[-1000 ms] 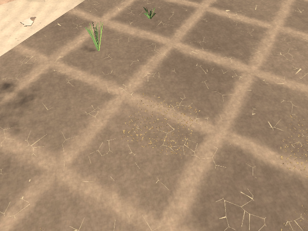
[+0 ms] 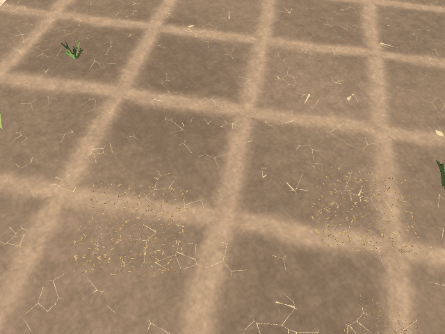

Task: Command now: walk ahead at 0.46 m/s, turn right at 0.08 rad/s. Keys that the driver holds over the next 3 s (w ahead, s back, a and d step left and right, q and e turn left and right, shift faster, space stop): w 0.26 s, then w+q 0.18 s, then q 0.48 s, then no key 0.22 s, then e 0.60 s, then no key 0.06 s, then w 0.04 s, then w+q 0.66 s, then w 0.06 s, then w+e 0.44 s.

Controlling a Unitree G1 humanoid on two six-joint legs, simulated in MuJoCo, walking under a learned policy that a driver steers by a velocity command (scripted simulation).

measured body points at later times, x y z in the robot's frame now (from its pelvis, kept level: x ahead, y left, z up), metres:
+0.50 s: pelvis +0.27 -0.04 -0.01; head +0.31 -0.04 +0.44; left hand +0.46 +0.22 -0.09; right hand +0.30 -0.32 -0.14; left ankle +0.11 +0.10 -0.65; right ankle +0.35 -0.13 -0.74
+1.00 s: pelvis +0.42 +0.01 -0.01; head +0.46 +0.05 +0.44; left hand +0.48 +0.33 -0.13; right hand +0.67 -0.20 -0.08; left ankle +0.47 +0.12 -0.74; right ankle +0.41 -0.14 -0.65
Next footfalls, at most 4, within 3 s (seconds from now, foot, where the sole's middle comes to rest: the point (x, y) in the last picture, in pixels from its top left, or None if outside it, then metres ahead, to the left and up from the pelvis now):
0.38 right None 0.39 -0.13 -0.78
0.86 left None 0.51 0.13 -0.78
1.24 right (268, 327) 0.54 -0.11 -0.78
1.80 right None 0.52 -0.14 -0.78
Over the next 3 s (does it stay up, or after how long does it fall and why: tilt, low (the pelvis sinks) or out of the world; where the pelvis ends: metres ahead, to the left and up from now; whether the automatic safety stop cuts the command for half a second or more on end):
stays up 1.00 0.12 -0.02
